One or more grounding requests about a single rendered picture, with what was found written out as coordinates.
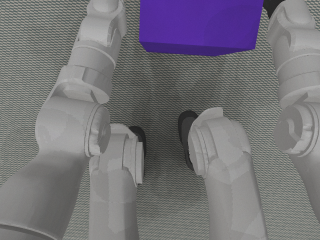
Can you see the right robot hand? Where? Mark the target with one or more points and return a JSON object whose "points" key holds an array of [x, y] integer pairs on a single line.
{"points": [[270, 6]]}

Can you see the robot right upper arm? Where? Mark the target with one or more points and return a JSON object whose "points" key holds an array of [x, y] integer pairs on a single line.
{"points": [[297, 133]]}

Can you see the robot left forearm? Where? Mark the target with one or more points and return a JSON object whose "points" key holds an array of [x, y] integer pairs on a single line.
{"points": [[94, 55]]}

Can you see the robot left upper arm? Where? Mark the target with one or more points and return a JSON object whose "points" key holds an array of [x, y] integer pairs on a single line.
{"points": [[37, 202]]}

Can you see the robot left foot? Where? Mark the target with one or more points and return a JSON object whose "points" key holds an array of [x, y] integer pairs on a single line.
{"points": [[141, 138]]}

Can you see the left robot thigh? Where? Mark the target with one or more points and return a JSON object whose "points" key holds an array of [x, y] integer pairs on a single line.
{"points": [[113, 190]]}

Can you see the carton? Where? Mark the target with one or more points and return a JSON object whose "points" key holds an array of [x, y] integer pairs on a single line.
{"points": [[199, 27]]}

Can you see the robot right forearm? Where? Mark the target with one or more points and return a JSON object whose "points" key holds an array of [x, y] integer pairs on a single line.
{"points": [[295, 47]]}

